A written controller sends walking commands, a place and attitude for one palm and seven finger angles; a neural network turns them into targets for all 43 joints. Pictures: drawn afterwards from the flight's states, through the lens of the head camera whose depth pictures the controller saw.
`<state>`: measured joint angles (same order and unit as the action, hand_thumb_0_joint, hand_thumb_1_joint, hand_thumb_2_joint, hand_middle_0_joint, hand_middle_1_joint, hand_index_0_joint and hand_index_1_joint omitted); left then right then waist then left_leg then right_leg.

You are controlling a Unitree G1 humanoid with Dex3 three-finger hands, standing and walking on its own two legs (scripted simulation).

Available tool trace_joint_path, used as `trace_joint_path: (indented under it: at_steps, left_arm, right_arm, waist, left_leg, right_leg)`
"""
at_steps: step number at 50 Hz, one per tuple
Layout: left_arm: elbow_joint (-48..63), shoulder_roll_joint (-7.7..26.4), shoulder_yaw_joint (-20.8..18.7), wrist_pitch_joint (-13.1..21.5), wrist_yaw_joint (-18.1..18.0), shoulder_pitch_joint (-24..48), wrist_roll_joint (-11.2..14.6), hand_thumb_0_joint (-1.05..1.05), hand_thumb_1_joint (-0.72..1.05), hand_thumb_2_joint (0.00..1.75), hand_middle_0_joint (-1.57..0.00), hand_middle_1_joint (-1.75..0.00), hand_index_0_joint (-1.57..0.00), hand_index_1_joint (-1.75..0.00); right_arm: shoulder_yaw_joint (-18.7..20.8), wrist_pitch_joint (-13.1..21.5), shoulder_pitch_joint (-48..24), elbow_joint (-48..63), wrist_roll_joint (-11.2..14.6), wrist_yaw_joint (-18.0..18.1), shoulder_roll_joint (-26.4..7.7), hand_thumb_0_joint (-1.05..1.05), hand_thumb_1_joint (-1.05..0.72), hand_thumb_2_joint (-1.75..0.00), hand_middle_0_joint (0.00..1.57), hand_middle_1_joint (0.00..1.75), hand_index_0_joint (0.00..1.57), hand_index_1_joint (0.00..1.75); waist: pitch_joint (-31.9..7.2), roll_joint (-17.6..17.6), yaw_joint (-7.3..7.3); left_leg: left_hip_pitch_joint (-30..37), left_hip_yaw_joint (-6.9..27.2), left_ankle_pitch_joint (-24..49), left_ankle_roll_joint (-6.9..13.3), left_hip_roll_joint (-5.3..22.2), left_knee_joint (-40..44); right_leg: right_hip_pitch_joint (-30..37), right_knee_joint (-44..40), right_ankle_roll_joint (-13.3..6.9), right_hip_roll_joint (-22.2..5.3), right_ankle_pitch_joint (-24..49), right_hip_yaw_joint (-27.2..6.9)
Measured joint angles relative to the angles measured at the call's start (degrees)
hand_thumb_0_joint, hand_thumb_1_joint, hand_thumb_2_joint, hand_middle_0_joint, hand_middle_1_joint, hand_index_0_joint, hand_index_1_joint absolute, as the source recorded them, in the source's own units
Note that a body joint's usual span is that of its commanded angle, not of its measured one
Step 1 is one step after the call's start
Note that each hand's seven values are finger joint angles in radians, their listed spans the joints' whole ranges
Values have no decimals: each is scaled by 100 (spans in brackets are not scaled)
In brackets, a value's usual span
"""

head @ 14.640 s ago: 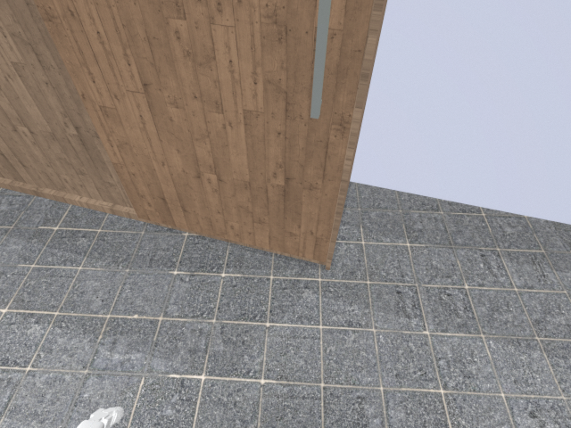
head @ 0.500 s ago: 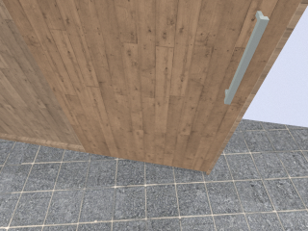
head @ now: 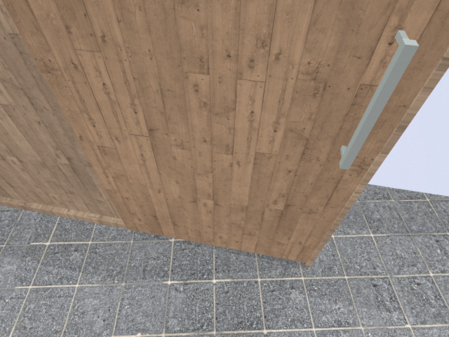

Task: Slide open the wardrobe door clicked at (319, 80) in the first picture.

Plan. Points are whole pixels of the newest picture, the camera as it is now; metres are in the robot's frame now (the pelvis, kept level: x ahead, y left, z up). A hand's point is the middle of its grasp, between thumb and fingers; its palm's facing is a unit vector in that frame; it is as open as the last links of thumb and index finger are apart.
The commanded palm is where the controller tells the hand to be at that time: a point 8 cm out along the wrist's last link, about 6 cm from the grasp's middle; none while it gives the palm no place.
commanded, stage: look again from close up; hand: right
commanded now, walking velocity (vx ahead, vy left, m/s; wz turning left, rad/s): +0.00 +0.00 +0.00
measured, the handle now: (368, 110) +0.53 -0.25 +0.13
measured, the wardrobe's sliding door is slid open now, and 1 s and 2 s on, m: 0.00 0.00 0.00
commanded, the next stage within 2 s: shuffle to correct the standing spot in 0.54 s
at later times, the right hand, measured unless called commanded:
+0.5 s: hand out of the picture -0.02 -0.17 -0.18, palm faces +0.03 +0.98 -0.21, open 7.4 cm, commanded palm none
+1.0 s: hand out of the picture -0.07 -0.19 -0.19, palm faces +0.16 +0.97 -0.16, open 7.4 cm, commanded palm none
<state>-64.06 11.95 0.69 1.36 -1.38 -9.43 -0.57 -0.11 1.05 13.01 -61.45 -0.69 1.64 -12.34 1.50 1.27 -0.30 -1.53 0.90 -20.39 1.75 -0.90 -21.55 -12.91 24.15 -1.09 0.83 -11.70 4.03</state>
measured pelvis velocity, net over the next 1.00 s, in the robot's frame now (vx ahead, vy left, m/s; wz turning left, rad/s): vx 0.03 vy -0.03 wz -0.09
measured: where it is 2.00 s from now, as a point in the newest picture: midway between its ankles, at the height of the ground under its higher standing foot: outside the picture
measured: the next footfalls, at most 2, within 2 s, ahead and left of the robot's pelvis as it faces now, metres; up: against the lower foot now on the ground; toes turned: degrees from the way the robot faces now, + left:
right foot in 1.00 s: +0.12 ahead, -0.16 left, +0.00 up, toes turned -12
left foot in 1.42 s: +0.20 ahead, +0.06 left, +0.00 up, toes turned -4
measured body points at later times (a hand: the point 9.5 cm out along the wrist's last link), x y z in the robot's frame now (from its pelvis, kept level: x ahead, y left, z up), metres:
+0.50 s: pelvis +0.00 +0.01 +0.00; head +0.01 +0.01 +0.45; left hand +0.03 +0.24 -0.16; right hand -0.02 -0.22 -0.16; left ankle -0.10 +0.10 -0.74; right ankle +0.01 -0.11 -0.74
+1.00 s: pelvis +0.03 -0.03 -0.02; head +0.05 -0.05 +0.43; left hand +0.07 +0.20 -0.16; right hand -0.08 -0.24 -0.18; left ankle -0.10 +0.10 -0.74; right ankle +0.07 -0.14 -0.74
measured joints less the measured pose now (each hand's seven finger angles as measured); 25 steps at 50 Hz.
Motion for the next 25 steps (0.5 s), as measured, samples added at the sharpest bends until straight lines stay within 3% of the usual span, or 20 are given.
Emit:
trace_joint_path:
  at_steps: [25]
  left_arm:
    - [-164, -172, 47, -56, -31, -202, 19, 0, 91, 90, -20, -30, -20, -30]
  right_arm:
    - [-52, -40, 492, -224, 20, 31, 215, 0, -91, -90, 20, 30, 20, 30]
  waist:
    - [15, 20, 65]
  left_leg:
    - [205, -52, 54, 58, -63, 164]
  right_leg:
    - [140, -50, 67, -51, 9, -64]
